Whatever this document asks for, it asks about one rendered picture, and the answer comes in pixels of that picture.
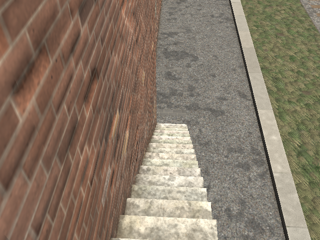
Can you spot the stairs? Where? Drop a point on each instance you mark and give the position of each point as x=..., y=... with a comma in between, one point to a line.
x=168, y=200

